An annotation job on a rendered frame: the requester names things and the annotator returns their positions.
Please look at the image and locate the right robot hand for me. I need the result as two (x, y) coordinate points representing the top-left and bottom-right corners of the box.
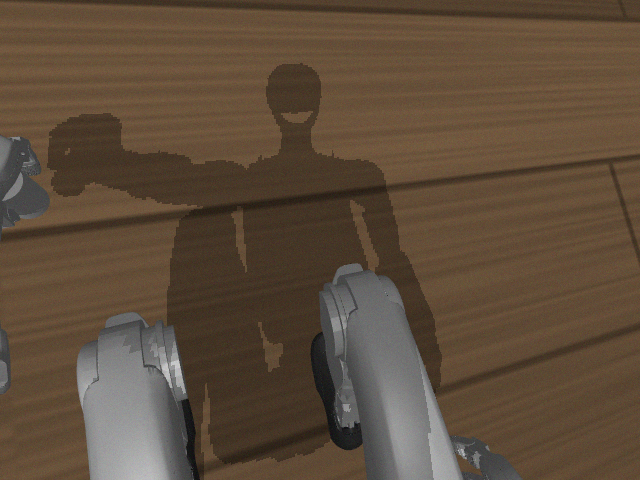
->
(450, 435), (523, 480)

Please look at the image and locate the left robot foot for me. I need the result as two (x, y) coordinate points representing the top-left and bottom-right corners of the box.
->
(181, 399), (200, 480)

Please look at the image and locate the can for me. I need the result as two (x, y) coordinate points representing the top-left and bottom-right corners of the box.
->
(2, 170), (50, 219)

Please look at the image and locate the left robot hand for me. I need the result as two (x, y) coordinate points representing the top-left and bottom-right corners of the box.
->
(0, 135), (41, 229)

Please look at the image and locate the right robot foot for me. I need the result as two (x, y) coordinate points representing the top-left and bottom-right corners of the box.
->
(311, 332), (363, 450)

